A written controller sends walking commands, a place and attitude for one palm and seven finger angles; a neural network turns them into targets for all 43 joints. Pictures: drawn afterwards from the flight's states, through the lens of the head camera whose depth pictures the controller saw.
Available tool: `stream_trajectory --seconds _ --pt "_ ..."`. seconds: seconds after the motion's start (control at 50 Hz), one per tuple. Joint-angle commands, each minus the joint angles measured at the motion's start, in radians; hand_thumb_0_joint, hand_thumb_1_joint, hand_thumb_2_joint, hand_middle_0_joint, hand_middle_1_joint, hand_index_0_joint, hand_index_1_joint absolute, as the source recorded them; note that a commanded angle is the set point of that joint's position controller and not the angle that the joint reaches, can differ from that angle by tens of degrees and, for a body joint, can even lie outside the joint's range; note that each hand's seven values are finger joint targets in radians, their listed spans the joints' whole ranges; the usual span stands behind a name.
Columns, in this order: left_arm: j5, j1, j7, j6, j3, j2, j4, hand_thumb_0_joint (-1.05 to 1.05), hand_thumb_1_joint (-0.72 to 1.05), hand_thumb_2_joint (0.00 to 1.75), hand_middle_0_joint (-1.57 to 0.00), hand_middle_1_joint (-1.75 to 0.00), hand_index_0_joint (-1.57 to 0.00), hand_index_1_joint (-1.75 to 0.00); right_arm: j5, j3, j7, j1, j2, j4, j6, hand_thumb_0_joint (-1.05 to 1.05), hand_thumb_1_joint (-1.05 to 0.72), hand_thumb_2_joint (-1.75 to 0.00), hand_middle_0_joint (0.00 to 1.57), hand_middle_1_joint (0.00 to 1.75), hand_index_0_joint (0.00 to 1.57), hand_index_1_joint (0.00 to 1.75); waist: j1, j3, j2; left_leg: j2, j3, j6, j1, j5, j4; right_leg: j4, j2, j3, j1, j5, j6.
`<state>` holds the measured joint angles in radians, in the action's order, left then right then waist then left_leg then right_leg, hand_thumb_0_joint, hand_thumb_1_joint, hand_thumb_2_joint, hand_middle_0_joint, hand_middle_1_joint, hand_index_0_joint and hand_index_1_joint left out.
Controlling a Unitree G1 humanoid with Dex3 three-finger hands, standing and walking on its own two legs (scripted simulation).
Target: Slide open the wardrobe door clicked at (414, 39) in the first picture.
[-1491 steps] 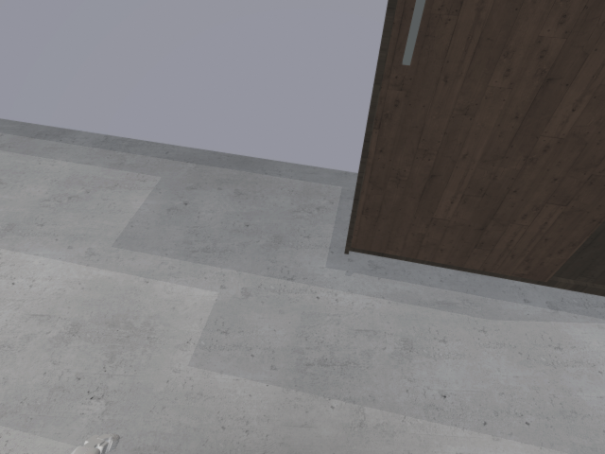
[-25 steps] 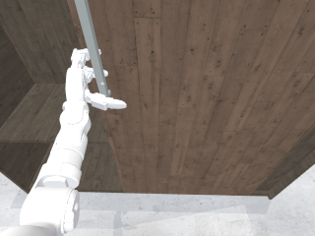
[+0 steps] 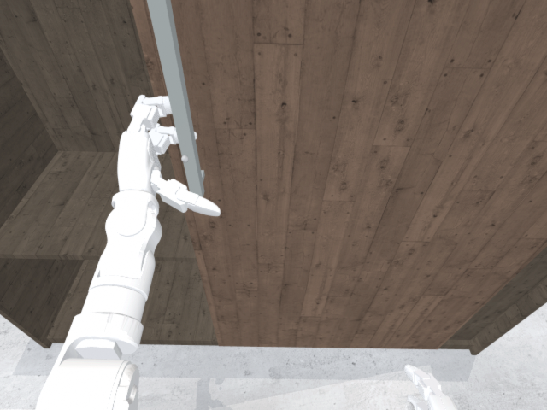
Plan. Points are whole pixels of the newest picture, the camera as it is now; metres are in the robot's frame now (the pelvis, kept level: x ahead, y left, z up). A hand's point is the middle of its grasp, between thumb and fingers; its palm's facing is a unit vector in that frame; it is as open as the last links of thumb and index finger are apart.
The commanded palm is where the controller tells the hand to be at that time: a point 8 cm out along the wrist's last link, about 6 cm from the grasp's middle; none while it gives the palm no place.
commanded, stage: slip the hand off the handle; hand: left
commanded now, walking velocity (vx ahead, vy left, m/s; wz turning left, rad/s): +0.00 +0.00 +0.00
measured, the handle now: (183, 101) +0.45 +0.15 +0.25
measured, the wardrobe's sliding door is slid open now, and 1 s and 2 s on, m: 0.61 0.61 0.61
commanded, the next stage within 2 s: draw the hand back to the body in 1.02 s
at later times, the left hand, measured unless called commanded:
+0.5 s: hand (143, 172) +0.37 +0.20 +0.19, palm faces +0.17 -0.98 -0.08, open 14.7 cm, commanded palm +0.32 +0.24 +0.18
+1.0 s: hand (107, 240) +0.25 +0.20 +0.19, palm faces +0.20 -0.98 -0.10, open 14.7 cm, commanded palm +0.22 +0.24 +0.18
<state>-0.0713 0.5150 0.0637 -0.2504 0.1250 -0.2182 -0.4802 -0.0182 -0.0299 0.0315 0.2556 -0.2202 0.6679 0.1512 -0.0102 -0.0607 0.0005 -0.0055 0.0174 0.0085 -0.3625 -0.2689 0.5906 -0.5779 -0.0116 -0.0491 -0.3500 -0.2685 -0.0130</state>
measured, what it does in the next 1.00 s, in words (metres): stands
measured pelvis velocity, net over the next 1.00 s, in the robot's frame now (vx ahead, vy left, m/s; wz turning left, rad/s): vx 0.00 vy -0.02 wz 0.05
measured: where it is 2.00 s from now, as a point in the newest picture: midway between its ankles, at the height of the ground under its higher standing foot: outside the picture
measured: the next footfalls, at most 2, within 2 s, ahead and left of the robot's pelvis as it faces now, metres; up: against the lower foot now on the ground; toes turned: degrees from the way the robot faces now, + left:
none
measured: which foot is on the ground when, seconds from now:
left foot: down 0.00-1.00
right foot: down 0.00-1.00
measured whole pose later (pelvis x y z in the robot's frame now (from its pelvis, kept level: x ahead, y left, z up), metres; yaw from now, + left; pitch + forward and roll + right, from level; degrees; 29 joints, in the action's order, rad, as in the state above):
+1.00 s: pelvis +0.00 -0.02 +0.00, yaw +3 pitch -2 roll +0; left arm -0.24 -0.02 -0.16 -0.16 0.23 -0.27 0.08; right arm -0.03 -0.06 0.07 0.21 -0.24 0.64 0.24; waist 0.08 -0.06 -0.04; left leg -0.01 -0.04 -0.02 -0.29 -0.28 0.60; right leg -0.59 -0.02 0.01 -0.26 -0.30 0.02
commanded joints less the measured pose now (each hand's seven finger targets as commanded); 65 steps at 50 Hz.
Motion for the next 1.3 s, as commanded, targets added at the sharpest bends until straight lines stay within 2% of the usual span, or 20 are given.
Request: stream_trajectory --seconds 0.0,0.12,0.24,0.3,0.34,0.4,0.5,0.56,0.6,0.66,0.7,0.76,0.9,1.0,1.06,1.12,1.14,1.16,1.22,1.28 --pt "-0.005 0.36 0.024 -0.024 0.114 -0.204 0.286 0.0 -0.55 0.2 -0.25 -1.15 -0.25 -1.15 0.003 0.057 0.012 -0.027 -0.143 -0.131 0.031 0.0 -0.9 -0.9 0.2 0.3 0.2 0.3 0.024 -0.269 0.004 -0.018 -0.011 0.003 0.168 0.268 -0.071 0.056 -0.004 0.061 0.077 0.248 0.041" --pt "-0.011 0.379 -0.037 -0.02 0.04 -0.152 0.352 0.0 -0.55 0.2 -0.25 -1.15 -0.25 -1.15 -0.002 0.055 0.019 -0.032 -0.135 -0.129 0.03 0.0 -0.9 -0.9 0.2 0.3 0.2 0.3 -0.004 -0.258 -0.065 -0.021 -0.027 -0.01 0.22 0.299 -0.056 0.054 -0.009 0.068 0.03 0.237 0.043" --pt "-0.052 0.369 -0.096 -0.003 0.077 -0.191 0.315 0.0 -0.55 0.2 -0.25 -1.15 -0.25 -1.15 -0.012 0.053 0.033 -0.029 -0.147 -0.116 0.039 0.0 -0.9 -0.9 0.2 0.3 0.2 0.3 -0.004 -0.231 -0.022 -0.014 -0.042 -0.009 0.19 0.243 -0.06 0.064 -0.012 0.072 0.025 0.206 0.043" --pt "-0.064 0.314 -0.113 0.0 0.116 -0.219 0.333 0.0 -0.55 0.2 -0.25 -1.15 -0.25 -1.15 -0.012 0.054 0.035 -0.033 -0.146 -0.125 0.04 0.0 -0.9 -0.9 0.2 0.3 0.2 0.3 0.022 -0.273 -0.042 -0.007 -0.033 -0.007 0.196 0.271 -0.058 0.059 -0.009 0.069 0.064 0.237 0.045" --pt "-0.077 0.257 -0.128 0.001 0.109 -0.194 0.345 0.0 -0.55 0.2 -0.25 -1.15 -0.25 -1.15 -0.012 0.054 0.032 -0.036 -0.144 -0.133 0.045 0.0 -0.9 -0.9 0.2 0.3 0.2 0.3 0.029 -0.266 -0.019 -0.005 -0.029 -0.006 0.178 0.273 -0.058 0.057 -0.01 0.074 0.078 0.246 0.045" --pt "-0.089 0.153 -0.139 -0.004 0.156 -0.226 0.389 0.0 -0.55 0.2 -0.25 -1.15 -0.25 -1.15 -0.012 0.057 0.027 -0.047 -0.148 -0.151 0.049 0.0 -0.9 -0.9 0.2 0.3 0.2 0.3 0.056 -0.25 -0.001 -0.003 -0.02 0.0 0.151 0.259 -0.064 0.057 -0.01 0.071 0.104 0.249 0.044" --pt "-0.101 0.024 -0.137 -0.01 0.198 -0.249 0.556 0.0 -0.55 0.2 -0.25 -1.15 -0.25 -1.15 -0.005 0.055 0.02 -0.075 -0.141 -0.175 0.064 0.0 -0.9 -0.9 0.2 0.3 0.2 0.3 0.081 -0.265 -0.034 0.001 -0.008 0.004 0.163 0.281 -0.063 0.049 -0.008 0.067 0.139 0.283 0.044" --pt "-0.115 -0.036 -0.144 0.003 0.237 -0.283 0.572 0.0 -0.55 0.2 -0.25 -1.15 -0.25 -1.15 -0.005 0.054 0.027 -0.088 -0.15 -0.173 0.064 0.0 -0.9 -0.9 0.2 0.3 0.2 0.3 0.073 -0.217 0.016 0.004 0.001 0.012 0.132 0.232 -0.068 0.065 -0.008 0.065 0.134 0.263 0.033" --pt "-0.123 -0.041 -0.159 0.001 0.187 -0.233 0.64 0.0 -0.55 0.2 -0.25 -1.15 -0.25 -1.15 -0.01 0.048 0.028 -0.108 -0.135 -0.178 0.074 0.0 -0.9 -0.9 0.2 0.3 0.2 0.3 0.067 -0.191 -0.056 0.008 0.005 0.011 0.142 0.191 -0.072 0.074 -0.007 0.062 0.109 0.211 0.036" --pt "-0.132 -0.071 -0.173 0.005 0.171 -0.229 0.663 0.0 -0.55 0.2 -0.25 -1.15 -0.25 -1.15 -0.01 0.044 0.037 -0.113 -0.139 -0.171 0.09 0.0 -0.9 -0.9 0.2 0.3 0.2 0.3 0.051 -0.152 -0.031 0.008 -0.001 0.015 0.144 0.154 -0.069 0.088 -0.009 0.063 0.08 0.173 0.031" --pt "-0.146 -0.132 -0.187 0.007 0.164 -0.216 0.694 0.0 -0.55 0.2 -0.25 -1.15 -0.25 -1.15 -0.011 0.042 0.04 -0.122 -0.133 -0.174 0.103 0.0 -0.9 -0.9 0.2 0.3 0.2 0.3 0.065 -0.154 -0.039 0.011 -0.004 0.015 0.145 0.13 -0.072 0.091 -0.006 0.061 0.084 0.146 0.032" --pt "-0.161 -0.145 -0.201 0.02 0.19 -0.246 0.667 0.0 -0.55 0.2 -0.25 -1.15 -0.25 -1.15 -0.012 0.035 0.05 -0.127 -0.141 -0.162 0.111 0.0 -0.9 -0.9 0.2 0.3 0.2 0.3 0.058 -0.111 0.021 0.014 -0.007 0.018 0.12 0.07 -0.076 0.115 -0.005 0.057 0.066 0.077 0.025" --pt "-0.181 -0.231 -0.222 0.019 0.168 -0.211 0.792 0.0 -0.55 0.2 -0.25 -1.15 -0.25 -1.15 -0.01 0.02 0.052 -0.161 -0.12 -0.184 0.145 0.0 -0.9 -0.9 0.2 0.3 0.2 0.3 0.084 -0.12 -0.061 0.02 -0.013 0.016 0.14 0.055 -0.078 0.113 0.003 0.053 0.082 0.052 0.031" --pt "-0.202 -0.375 -0.235 0.035 0.221 -0.238 0.817 0.0 -0.55 0.2 -0.25 -1.15 -0.25 -1.15 -0.004 0.015 0.047 -0.157 -0.124 -0.186 0.155 0.0 -0.9 -0.9 0.2 0.3 0.2 0.3 0.103 -0.094 0.006 0.02 -0.017 0.015 0.109 0.071 -0.077 0.107 0.004 0.059 0.103 0.084 0.027" --pt "-0.207 -0.288 -0.235 0.049 0.21 -0.241 0.836 0.0 -0.55 0.2 -0.25 -1.15 -0.25 -1.15 -0.007 0.012 0.057 -0.17 -0.126 -0.176 0.158 0.0 -0.9 -0.9 0.2 0.3 0.2 0.3 0.08 -0.056 -0.015 0.022 -0.016 0.017 0.108 0.032 -0.072 0.128 0.004 0.051 0.064 0.028 0.023" --pt "-0.206 -0.29 -0.238 0.044 0.183 -0.214 0.849 0.0 -0.55 0.2 -0.25 -1.15 -0.25 -1.15 -0.007 0.009 0.063 -0.173 -0.122 -0.174 0.173 0.0 -0.9 -0.9 0.2 0.3 0.2 0.3 0.081 -0.07 -0.059 0.024 -0.022 0.014 0.119 0.013 -0.077 0.126 0.007 0.054 0.059 -0.004 0.027" --pt "-0.209 -0.355 -0.307 0.164 0.162 -0.266 0.729 0.0 -0.55 0.2 -0.25 -1.15 -0.25 -1.15 -0.026 0.003 0.071 -0.174 -0.145 -0.167 0.176 0.0 -0.9 -0.9 0.2 0.3 0.2 0.3 0.081 -0.091 -0.064 0.015 -0.019 0.024 0.126 -0.005 -0.101 0.131 0.011 0.048 0.103 0.019 0.03" --pt "-0.225 -0.327 -0.342 0.218 0.177 -0.28 0.81 0.0 -0.55 0.2 -0.25 -1.15 -0.25 -1.15 -0.035 0.003 0.079 -0.189 -0.144 -0.189 0.175 0.0 -0.9 -0.9 0.2 0.3 0.2 0.3 0.092 -0.115 -0.088 0.02 -0.02 0.028 0.145 0.021 -0.104 0.135 0.014 0.05 0.132 0.055 0.027" --pt "-0.271 -0.282 -0.411 0.352 0.266 -0.359 0.853 0.0 -0.55 0.2 -0.25 -1.15 -0.25 -1.15 -0.038 -0.01 0.096 -0.214 -0.145 -0.198 0.193 0.0 -0.9 -0.9 0.2 0.3 0.2 0.3 0.106 -0.138 -0.041 0.021 -0.03 0.034 0.173 0.098 -0.112 0.134 0.011 0.065 0.167 0.141 0.026" --pt "-0.328 -0.304 -0.427 0.392 0.307 -0.334 0.87 0.0 -0.55 0.2 -0.25 -1.15 -0.25 -1.15 -0.039 -0.018 0.086 -0.217 -0.14 -0.197 0.215 0.0 -0.9 -0.9 0.2 0.3 0.2 0.3 0.111 -0.113 -0.025 0.023 -0.041 0.025 0.186 0.142 -0.111 0.133 0.003 0.077 0.163 0.172 0.024"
